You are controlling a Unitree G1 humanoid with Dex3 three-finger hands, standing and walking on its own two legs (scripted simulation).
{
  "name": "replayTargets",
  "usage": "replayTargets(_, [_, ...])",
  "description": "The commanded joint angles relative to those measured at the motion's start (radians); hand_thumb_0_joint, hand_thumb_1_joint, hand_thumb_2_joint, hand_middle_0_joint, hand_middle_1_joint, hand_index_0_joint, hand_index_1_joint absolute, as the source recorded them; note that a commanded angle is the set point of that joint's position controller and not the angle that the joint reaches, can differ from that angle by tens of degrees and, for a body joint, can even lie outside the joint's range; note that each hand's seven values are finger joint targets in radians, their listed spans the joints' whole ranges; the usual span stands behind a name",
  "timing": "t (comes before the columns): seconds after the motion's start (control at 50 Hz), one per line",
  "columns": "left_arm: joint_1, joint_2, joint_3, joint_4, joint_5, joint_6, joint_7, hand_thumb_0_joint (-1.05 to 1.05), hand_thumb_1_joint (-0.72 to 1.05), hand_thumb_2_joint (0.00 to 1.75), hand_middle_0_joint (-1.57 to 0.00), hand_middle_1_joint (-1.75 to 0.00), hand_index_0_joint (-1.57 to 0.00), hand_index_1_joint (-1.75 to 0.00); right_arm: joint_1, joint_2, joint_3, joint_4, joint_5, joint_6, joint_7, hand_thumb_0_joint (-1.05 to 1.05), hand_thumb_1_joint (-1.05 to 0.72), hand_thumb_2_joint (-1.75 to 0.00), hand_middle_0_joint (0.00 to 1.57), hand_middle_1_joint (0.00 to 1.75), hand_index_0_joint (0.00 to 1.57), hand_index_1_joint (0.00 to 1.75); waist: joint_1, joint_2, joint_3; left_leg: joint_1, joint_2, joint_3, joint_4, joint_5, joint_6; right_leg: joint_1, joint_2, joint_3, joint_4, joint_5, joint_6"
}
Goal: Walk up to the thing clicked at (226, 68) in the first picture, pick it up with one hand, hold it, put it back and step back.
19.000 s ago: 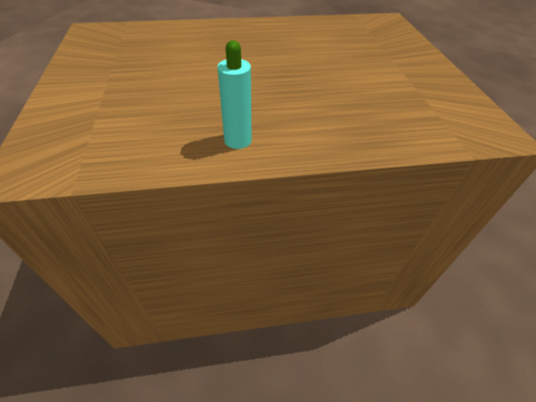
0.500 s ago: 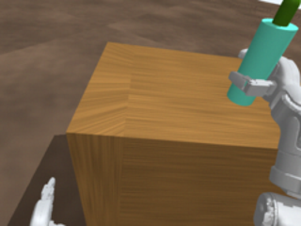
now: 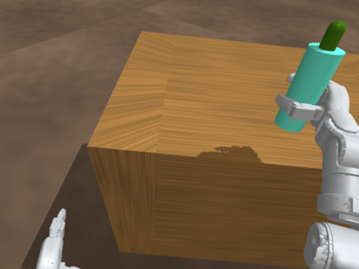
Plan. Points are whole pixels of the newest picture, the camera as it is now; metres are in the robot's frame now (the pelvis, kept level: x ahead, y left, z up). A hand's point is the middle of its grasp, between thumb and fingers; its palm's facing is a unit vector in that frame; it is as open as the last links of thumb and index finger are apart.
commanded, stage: crouch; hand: right
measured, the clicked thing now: (310, 80) +0.41 -0.21 +0.27
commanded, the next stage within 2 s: lower in 0.86 s
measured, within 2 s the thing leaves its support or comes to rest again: rests again in 1.74 s
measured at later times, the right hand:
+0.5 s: hand (289, 97) +0.46 -0.22 +0.20, palm faces +0.24 +0.97 -0.02, open 8.3 cm
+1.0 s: hand (287, 97) +0.48 -0.22 +0.18, palm faces +0.24 +0.97 -0.02, open 8.3 cm
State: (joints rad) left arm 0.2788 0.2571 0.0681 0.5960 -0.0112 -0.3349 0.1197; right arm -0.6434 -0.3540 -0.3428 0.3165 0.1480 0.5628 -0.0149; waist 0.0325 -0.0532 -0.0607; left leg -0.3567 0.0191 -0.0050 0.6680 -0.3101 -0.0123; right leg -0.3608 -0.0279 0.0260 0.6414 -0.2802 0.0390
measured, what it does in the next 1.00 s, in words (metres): stands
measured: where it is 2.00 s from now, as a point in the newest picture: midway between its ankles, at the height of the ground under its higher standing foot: outside the picture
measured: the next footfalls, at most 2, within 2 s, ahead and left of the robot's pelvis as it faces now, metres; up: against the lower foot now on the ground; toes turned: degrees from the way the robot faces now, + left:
none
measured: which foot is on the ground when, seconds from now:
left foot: down 0.00-1.00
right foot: down 0.00-1.00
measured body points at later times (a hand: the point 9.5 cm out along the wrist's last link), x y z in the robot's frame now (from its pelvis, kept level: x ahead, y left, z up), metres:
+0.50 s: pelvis +0.01 +0.00 +0.00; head +0.02 +0.01 +0.45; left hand +0.16 +0.27 -0.05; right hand +0.44 -0.27 +0.20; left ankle +0.03 +0.13 -0.72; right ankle +0.04 -0.15 -0.72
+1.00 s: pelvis +0.02 -0.01 +0.00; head +0.04 +0.00 +0.45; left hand +0.17 +0.26 -0.06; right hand +0.46 -0.28 +0.19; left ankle +0.03 +0.12 -0.72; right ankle +0.04 -0.15 -0.72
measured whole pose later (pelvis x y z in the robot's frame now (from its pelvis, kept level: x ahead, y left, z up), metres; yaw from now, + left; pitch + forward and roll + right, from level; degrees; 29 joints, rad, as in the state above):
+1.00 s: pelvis +0.02 -0.01 +0.00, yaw +1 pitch +6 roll +0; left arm 0.30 0.24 0.03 0.48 -0.01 -0.23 0.08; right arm -0.79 -0.43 -0.37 0.77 0.09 0.14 0.02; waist 0.08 -0.03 -0.08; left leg -0.45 0.01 -0.02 0.67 -0.32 -0.02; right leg -0.47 -0.04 0.01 0.68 -0.32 0.03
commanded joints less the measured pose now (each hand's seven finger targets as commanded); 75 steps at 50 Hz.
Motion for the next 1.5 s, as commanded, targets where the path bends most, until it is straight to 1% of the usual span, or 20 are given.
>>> replayTargets(0.0, [-0.143,0.104,0.025,-0.151,0.005,-0.058,0.02,0.0,-0.55,0.05,-0.05,-0.05,-0.06,-0.05,-0.708,-0.32,-0.057,-0.307,0.024,-0.212,0.006,0.0,-0.32,-1.29,1.3,1.41,1.33,1.41,-0.014,-0.044,-0.373,0.022,-0.018,0.043,-0.111,0.192,0.0,0.194,0.026,-0.023,-0.058,0.146,-0.041])
replayTargets(0.2, [-0.094,0.102,0.011,-0.201,0.012,-0.037,0.021,0.0,-0.54,0.04,-0.05,-0.05,-0.06,-0.05,-0.732,-0.341,-0.069,-0.098,0.006,-0.312,0.014,0.0,-0.35,-1.31,1.3,1.41,1.33,1.41,0.012,0.013,-0.331,0.013,-0.021,0.037,-0.124,0.177,-0.006,0.141,0.027,-0.034,-0.065,0.113,-0.047])
replayTargets(0.3, [-0.033,0.134,0.061,-0.197,0.011,-0.026,0.01,0.0,-0.54,0.04,-0.05,-0.05,-0.06,-0.04,-0.759,-0.368,-0.078,-0.041,-0.005,-0.362,0.019,0.0,-0.38,-1.3,1.3,1.41,1.33,1.41,0.023,-0.017,-0.34,-0.003,-0.023,0.034,-0.114,0.199,-0.001,0.147,0.026,-0.036,-0.061,0.134,-0.043])
replayTargets(0.34, [-0.046,0.099,0.024,-0.226,0.009,-0.026,0.001,0.0,-0.54,0.04,-0.05,-0.05,-0.06,-0.05,-0.796,-0.36,-0.065,-0.06,-0.009,-0.389,0.023,0.0,-0.36,-1.29,1.29,1.4,1.32,1.4,0.022,-0.018,-0.369,0.011,-0.022,0.029,-0.112,0.205,0.0,0.15,0.027,-0.036,-0.057,0.14,-0.044])
replayTargets(0.4, [-0.052,0.163,0.08,-0.251,0.009,-0.021,0.007,0.0,-0.54,0.04,-0.05,-0.05,-0.06,-0.05,-0.801,-0.38,-0.073,-0.032,-0.009,-0.417,0.026,0.0,-0.4,-1.31,1.31,1.41,1.34,1.41,0.036,-0.016,-0.437,0.009,-0.024,0.03,-0.095,0.267,0.0,0.198,0.023,-0.031,-0.038,0.209,-0.042])
replayTargets(0.48, [-0.105,0.087,0.007,-0.253,0.007,-0.014,-0.004,0.0,-0.54,0.04,-0.05,-0.05,-0.05,-0.04,-0.822,-0.367,-0.06,-0.034,-0.012,-0.451,0.029,0.0,-0.41,-1.31,1.33,1.42,1.36,1.42,0.008,-0.052,-0.453,0.027,-0.022,0.029,-0.091,0.282,0.002,0.184,0.025,-0.035,-0.033,0.231,-0.04])
replayTargets(0.64, [-0.085,0.112,0.019,-0.286,0.009,0.011,-0.011,0.0,-0.54,0.04,-0.05,-0.05,-0.05,-0.04,-0.831,-0.426,-0.093,-0.013,-0.019,-0.501,0.026,0.0,-0.4,-1.33,1.34,1.44,1.37,1.44,0.023,-0.041,-0.473,0.045,-0.026,0.027,-0.088,0.305,-0.003,0.171,0.024,-0.042,-0.03,0.235,-0.042])
replayTargets(0.68, [-0.014,0.096,0.021,-0.233,0.008,0.023,-0.017,0.0,-0.54,0.04,-0.05,-0.05,-0.06,-0.04,-0.768,-0.381,-0.072,0.067,-0.018,-0.505,0.027,0.0,-0.4,-1.33,1.34,1.44,1.37,1.44,0.039,-0.033,-0.381,0.009,-0.031,0.033,-0.097,0.259,0.0,0.131,0.023,-0.04,-0.04,0.19,-0.042])
replayTargets(0.92, [-0.053,0.121,0.03,-0.299,0.002,0.042,-0.029,0.0,-0.54,0.04,-0.05,-0.04,-0.05,-0.04,-0.843,-0.421,-0.086,0.067,-0.023,-0.559,0.04,0.0,-0.42,-1.34,1.36,1.46,1.39,1.46,0.042,-0.07,-0.496,0.0,-0.028,0.027,-0.068,0.345,0.001,0.193,0.016,-0.031,0.002,0.318,-0.04])
replayTargets(1.0, [-0.027,0.087,0.006,-0.265,0.0,0.054,-0.036,0.0,-0.55,0.05,-0.05,-0.05,-0.05,-0.06,-0.757,-0.361,-0.061,0.179,-0.018,-0.567,0.053,0.0,-0.38,-1.31,1.32,1.43,1.36,1.43,0.054,-0.027,-0.394,-0.018,-0.032,0.031,-0.078,0.293,-0.001,0.111,0.018,-0.036,-0.013,0.229,-0.044])
replayTargets(1.04, [-0.062,0.113,0.016,-0.293,0.002,0.057,-0.036,0.0,-0.56,0.05,-0.05,-0.05,-0.05,-0.05,-0.783,-0.433,-0.106,0.171,-0.028,-0.584,0.053,0.0,-0.38,-1.31,1.32,1.43,1.35,1.43,0.04,-0.023,-0.442,-0.002,-0.029,0.022,-0.067,0.318,-0.003,0.106,0.019,-0.041,-0.006,0.244,-0.045])
replayTargets(1.06, [0.004,0.099,0.015,-0.231,0.005,0.067,-0.04,0.0,-0.55,0.04,-0.05,-0.05,-0.05,-0.05,-0.744,-0.41,-0.094,0.241,-0.031,-0.584,0.059,0.0,-0.37,-1.32,1.32,1.43,1.36,1.43,0.051,-0.033,-0.391,-0.036,-0.035,0.03,-0.063,0.304,-0.001,0.099,0.013,-0.037,-0.007,0.244,-0.042])
replayTargets(1.14, [-0.048,0.123,0.016,-0.357,0.005,0.067,-0.051,0.0,-0.54,0.04,-0.05,-0.05,-0.05,-0.05,-0.813,-0.427,-0.101,0.127,-0.024,-0.634,0.065,0.0,-0.38,-1.31,1.33,1.43,1.36,1.43,0.052,-0.052,-0.496,-0.029,-0.037,0.03,-0.053,0.318,0.0,0.153,0.008,-0.033,0.006,0.29,-0.037])
replayTargets(1.18, [0.008,0.093,0.008,-0.265,0.004,0.08,-0.052,0.0,-0.55,0.04,-0.05,-0.05,-0.05,-0.05,-0.729,-0.408,-0.101,0.248,-0.026,-0.64,0.065,0.0,-0.38,-1.31,1.33,1.43,1.36,1.43,0.05,-0.051,-0.41,-0.054,-0.038,0.031,-0.048,0.298,0.001,0.099,0.01,-0.035,0.012,0.263,-0.038])
replayTargets(1.2, [-0.049,0.126,0.027,-0.363,0.003,0.075,-0.051,0.0,-0.54,0.04,-0.05,-0.05,-0.05,-0.05,-0.797,-0.456,-0.128,0.137,-0.024,-0.665,0.061,0.0,-0.38,-1.31,1.33,1.44,1.36,1.44,0.047,-0.055,-0.484,-0.019,-0.031,0.019,-0.047,0.318,0.0,0.111,0.015,-0.038,0.016,0.26,-0.041])
replayTargets(1.24, [-0.014,0.09,0.005,-0.281,0.006,0.083,-0.049,0.0,-0.55,0.04,-0.05,-0.05,-0.05,-0.05,-0.809,-0.435,-0.106,0.171,-0.027,-0.686,0.058,0.0,-0.37,-1.3,1.34,1.43,1.37,1.43,0.056,-0.073,-0.447,-0.044,-0.033,0.019,-0.043,0.301,0.0,0.102,0.014,-0.043,0.022,0.233,-0.043])
replayTargets(1.28, [-0.069,0.143,0.037,-0.379,0.006,0.077,-0.044,0.0,-0.55,0.05,-0.05,-0.05,-0.05,-0.05,-0.803,-0.446,-0.109,0.15,-0.028,-0.706,0.055,0.0,-0.38,-1.31,1.33,1.43,1.36,1.43,0.066,-0.076,-0.526,-0.033,-0.035,0.019,-0.039,0.298,0.002,0.127,0.011,-0.036,0.027,0.236,-0.041])
replayTargets(1.38, [-0.022,0.092,-0.004,-0.292,0.01,0.098,-0.045,0.0,-0.55,0.05,-0.05,-0.05,-0.05,-0.05,-0.81,-0.449,-0.111,0.17,-0.031,-0.749,0.051,0.0,-0.41,-1.32,1.36,1.45,1.39,1.45,0.058,-0.1,-0.512,-0.04,-0.035,0.017,-0.029,0.314,0.004,0.105,0.012,-0.037,0.038,0.253,-0.042])
replayTargets(1.44, [0.004,0.114,0.02,-0.239,0.014,0.107,-0.044,0.0,-0.54,0.04,-0.05,-0.05,-0.05,-0.05,-0.727,-0.441,-0.115,0.276,-0.035,-0.755,0.05,0.0,-0.41,-1.32,1.36,1.45,1.39,1.45,0.064,-0.105,-0.443,-0.086,-0.039,0.023,-0.031,0.275,0.007,0.078,0.008,-0.033,0.03,0.223,-0.037])
replayTargets(1.48, [-0.088,0.133,0.019,-0.361,0.014,0.098,-0.042,0.0,-0.55,0.04,-0.05,-0.05,-0.05,-0.05,-0.804,-0.443,-0.113,0.193,-0.033,-0.779,0.049,0.0,-0.39,-1.32,1.36,1.45,1.38,1.45,0.075,-0.089,-0.555,-0.053,-0.04,0.019,-0.03,0.3,0.004,0.123,0.006,-0.031,0.042,0.245,-0.04])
